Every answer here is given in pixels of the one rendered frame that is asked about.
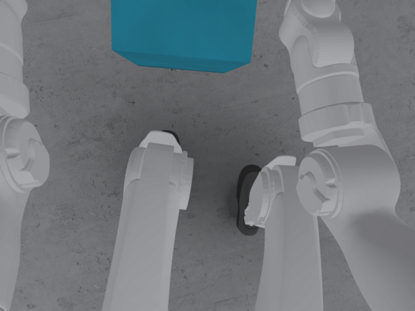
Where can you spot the robot right forearm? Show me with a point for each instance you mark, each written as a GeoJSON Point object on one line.
{"type": "Point", "coordinates": [326, 76]}

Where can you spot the left robot upper arm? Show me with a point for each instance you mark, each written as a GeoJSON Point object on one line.
{"type": "Point", "coordinates": [24, 164]}

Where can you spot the left robot shin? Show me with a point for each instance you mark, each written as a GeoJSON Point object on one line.
{"type": "Point", "coordinates": [135, 162]}

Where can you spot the carton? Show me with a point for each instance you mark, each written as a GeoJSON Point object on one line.
{"type": "Point", "coordinates": [197, 35]}

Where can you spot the right robot upper arm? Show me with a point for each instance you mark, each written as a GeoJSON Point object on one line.
{"type": "Point", "coordinates": [354, 189]}

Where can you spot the right robot thigh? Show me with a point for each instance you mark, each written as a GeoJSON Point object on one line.
{"type": "Point", "coordinates": [291, 277]}

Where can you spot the robot left forearm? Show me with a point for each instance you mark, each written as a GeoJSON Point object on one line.
{"type": "Point", "coordinates": [14, 95]}

